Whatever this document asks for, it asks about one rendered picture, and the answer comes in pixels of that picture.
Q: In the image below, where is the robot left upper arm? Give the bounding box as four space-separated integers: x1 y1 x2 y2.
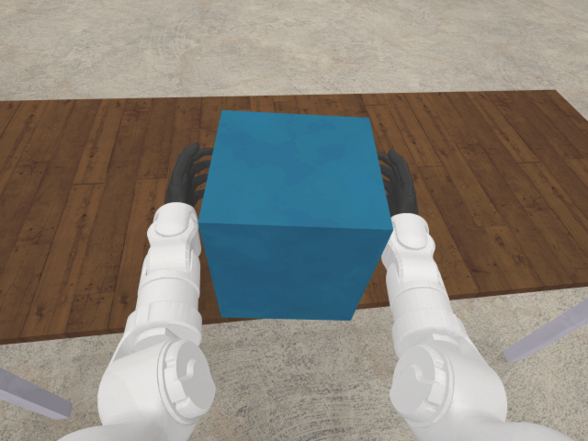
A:
57 338 216 441

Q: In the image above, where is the carton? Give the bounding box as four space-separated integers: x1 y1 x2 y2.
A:
198 110 393 321

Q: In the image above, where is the left robot hand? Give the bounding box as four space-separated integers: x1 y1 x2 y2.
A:
164 142 214 208

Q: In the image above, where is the right robot hand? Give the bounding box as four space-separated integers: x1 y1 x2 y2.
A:
377 150 419 217

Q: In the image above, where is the right robot forearm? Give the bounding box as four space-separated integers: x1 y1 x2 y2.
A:
381 213 489 366

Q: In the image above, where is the left robot forearm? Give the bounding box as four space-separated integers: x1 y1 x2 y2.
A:
97 202 202 423

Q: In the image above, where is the table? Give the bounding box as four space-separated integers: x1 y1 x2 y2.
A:
0 90 588 420

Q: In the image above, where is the robot right upper arm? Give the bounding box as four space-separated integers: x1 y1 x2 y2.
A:
390 343 575 441

